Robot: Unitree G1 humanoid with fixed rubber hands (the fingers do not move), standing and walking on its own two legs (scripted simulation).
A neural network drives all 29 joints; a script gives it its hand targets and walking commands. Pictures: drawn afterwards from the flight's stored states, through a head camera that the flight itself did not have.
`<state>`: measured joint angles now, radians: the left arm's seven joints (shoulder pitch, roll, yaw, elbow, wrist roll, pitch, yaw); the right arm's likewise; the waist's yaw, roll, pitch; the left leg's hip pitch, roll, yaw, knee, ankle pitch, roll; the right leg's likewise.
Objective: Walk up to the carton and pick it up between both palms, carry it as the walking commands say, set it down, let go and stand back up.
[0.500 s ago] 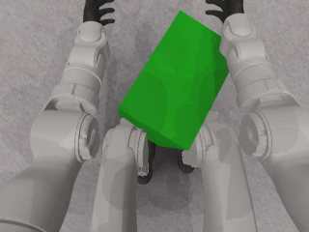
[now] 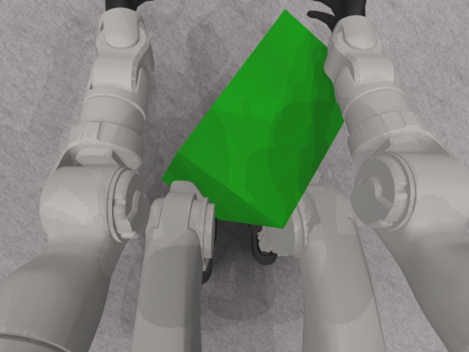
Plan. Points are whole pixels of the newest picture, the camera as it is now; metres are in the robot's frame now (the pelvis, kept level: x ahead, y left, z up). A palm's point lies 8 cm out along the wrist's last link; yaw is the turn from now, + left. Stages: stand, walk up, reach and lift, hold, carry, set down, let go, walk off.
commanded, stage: set down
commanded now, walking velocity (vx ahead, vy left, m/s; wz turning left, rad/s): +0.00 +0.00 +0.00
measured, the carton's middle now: (243, 140) +0.38 -0.02 -0.23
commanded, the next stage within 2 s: none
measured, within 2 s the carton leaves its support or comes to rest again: neither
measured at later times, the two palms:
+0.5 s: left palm (131, 41) +0.52 +0.14 -0.18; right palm (340, 5) +0.55 -0.14 -0.13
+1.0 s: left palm (175, 36) +0.53 +0.08 -0.18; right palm (368, 13) +0.54 -0.18 -0.13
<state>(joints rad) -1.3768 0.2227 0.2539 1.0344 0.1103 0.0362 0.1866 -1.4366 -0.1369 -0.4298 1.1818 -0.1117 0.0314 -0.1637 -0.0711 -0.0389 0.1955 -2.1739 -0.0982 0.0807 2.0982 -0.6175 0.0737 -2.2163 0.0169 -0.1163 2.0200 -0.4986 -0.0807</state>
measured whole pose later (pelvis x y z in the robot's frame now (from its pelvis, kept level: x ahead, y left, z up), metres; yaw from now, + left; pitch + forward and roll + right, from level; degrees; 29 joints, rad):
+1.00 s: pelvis -0.01 +0.00 -0.02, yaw +1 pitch +38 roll -1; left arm -1.34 0.20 0.10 1.05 -0.06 0.05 0.12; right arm -1.55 -0.23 -0.34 1.33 0.00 0.00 -0.10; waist -0.13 -0.04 0.24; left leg -2.21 -0.10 0.10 2.16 -0.61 0.07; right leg -2.25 0.02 -0.10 2.09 -0.49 -0.08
